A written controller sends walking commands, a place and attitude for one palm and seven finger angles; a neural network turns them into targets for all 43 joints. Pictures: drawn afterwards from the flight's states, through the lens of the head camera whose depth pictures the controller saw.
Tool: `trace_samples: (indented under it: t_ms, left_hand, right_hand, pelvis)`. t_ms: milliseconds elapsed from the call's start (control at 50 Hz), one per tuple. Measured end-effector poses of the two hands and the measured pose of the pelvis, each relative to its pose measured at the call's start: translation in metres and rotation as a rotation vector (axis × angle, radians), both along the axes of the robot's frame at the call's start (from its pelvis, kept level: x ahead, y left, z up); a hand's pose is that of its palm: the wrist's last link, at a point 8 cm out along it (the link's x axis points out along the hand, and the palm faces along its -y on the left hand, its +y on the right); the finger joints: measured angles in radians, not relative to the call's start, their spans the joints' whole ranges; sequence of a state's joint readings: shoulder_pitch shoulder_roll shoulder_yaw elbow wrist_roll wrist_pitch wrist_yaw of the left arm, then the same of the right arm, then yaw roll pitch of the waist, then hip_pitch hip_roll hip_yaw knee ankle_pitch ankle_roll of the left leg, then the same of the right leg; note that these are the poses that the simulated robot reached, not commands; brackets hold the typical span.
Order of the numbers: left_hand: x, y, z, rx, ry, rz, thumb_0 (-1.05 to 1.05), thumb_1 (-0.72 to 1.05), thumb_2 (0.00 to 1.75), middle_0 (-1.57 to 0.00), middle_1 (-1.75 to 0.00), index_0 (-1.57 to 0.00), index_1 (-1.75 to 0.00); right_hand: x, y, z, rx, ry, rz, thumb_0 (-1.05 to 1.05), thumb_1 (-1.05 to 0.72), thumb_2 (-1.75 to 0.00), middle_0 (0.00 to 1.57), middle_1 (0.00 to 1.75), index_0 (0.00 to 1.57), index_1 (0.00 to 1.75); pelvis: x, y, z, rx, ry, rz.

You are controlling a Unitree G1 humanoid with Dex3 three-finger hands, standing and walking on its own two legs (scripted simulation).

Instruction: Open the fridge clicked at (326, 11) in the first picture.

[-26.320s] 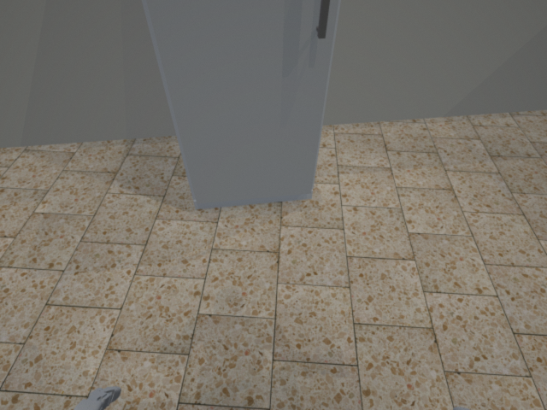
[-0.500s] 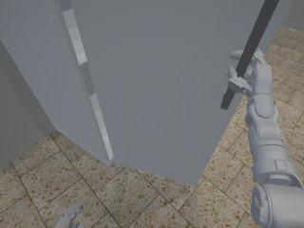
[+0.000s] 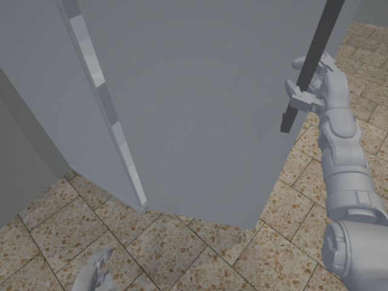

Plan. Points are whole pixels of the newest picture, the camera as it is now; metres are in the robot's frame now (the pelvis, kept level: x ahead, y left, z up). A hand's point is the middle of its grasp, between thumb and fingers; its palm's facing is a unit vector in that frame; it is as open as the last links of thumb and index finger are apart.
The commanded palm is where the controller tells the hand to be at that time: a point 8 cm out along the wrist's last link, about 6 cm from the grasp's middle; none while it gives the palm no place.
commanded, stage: loosen the grip on the handle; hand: right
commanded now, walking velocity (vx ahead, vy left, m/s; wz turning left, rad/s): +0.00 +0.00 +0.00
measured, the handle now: (311, 54) +0.50 -0.18 +0.25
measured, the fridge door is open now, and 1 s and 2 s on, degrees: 70 69 69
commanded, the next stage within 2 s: slip the hand off the handle in 0.44 s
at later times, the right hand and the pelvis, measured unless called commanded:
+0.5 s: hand (295, 98) +0.46 -0.16 +0.18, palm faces +0.08 +0.99 -0.12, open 14.5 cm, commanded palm +0.42 -0.21 +0.18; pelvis +0.03 +0.03 +0.00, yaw +0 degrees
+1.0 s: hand (323, 101) +0.45 -0.21 +0.18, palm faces +0.08 +0.99 -0.13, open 14.7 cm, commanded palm +0.42 -0.26 +0.18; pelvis +0.04 +0.00 +0.00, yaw -1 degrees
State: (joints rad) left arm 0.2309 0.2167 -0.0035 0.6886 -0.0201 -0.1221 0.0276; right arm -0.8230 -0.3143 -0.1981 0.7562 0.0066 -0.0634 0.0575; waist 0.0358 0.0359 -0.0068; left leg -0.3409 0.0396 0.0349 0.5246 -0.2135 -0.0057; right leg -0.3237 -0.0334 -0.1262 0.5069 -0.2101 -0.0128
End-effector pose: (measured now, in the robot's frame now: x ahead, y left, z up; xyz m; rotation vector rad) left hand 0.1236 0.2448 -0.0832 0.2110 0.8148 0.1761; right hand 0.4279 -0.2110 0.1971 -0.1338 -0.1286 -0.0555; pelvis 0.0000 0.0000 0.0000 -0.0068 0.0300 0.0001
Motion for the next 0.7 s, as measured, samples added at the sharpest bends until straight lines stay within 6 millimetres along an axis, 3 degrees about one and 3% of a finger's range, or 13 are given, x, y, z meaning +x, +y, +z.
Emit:
trace_samples:
  t_ms: [80, 200, 300, 480, 600, 700]
  left_hand:
    - [-0.02, 0.013, -0.004, -0.017, 0.005, 0.016, 0.01, 0.9, 0.9, -0.2, -0.3, -0.2, -0.3]
    - [-0.05, 0.034, -0.016, -0.011, 0.118, 0.043, 0.01, 0.9, 0.9, -0.2, -0.3, -0.2, -0.3]
    - [-0.055, 0.048, -0.02, 0.007, 0.183, 0.058, 0.01, 0.9, 0.9, -0.2, -0.3, -0.2, -0.3]
    - [-0.017, 0.053, -0.015, 0.013, 0.133, 0.042, 0.01, 0.9, 0.9, -0.2, -0.3, -0.2, -0.3]
    - [0.016, 0.039, -0.011, -0.001, 0.062, -0.002, 0.01, 0.9, 0.9, -0.2, -0.3, -0.2, -0.3]
    - [0.027, 0.026, -0.009, -0.005, 0.051, -0.02, 0.01, 0.9, 0.9, -0.2, -0.3, -0.2, -0.3]
  right_hand:
    - [-0.004, 0.004, -0.003, 0.018, -0.027, -0.039, -0.03, -0.33, -0.62, 0.43, 1.37, 0.32, 1.3]
    - [-0.01, 0.008, -0.01, -0.012, -0.115, -0.049, -0.01, 0.14, -0.4, 0.41, 1.36, 0.27, 1.28]
    - [-0.009, 0.008, -0.014, -0.05, -0.121, -0.021, -0.01, 0.39, -0.28, 0.41, 1.33, 0.28, 1.28]
    - [0.003, 0.001, -0.014, 0.0, -0.08, -0.007, -0.01, 0.53, -0.21, 0.38, 1.23, 0.27, 1.2]
    - [0.0, -0.008, -0.018, -0.004, -0.078, -0.033, -0.01, 0.55, -0.2, 0.31, 1.18, 0.26, 1.16]
    - [0.002, -0.023, -0.019, -0.012, -0.086, -0.031, -0.01, 0.56, -0.2, 0.3, 1.18, 0.25, 1.16]
  pelvis:
    - [0.0, 0.006, 0.0, -0.001, 0.005, 0.008]
    - [0.005, 0.02, -0.002, -0.003, 0.013, 0.006]
    - [0.012, 0.028, -0.001, 0.002, 0.023, -0.005]
    - [0.025, 0.031, 0.001, 0.003, 0.045, -0.009]
    - [0.031, 0.025, 0.0, 0.003, 0.051, -0.016]
    - [0.033, 0.02, -0.001, 0.006, 0.058, -0.017]
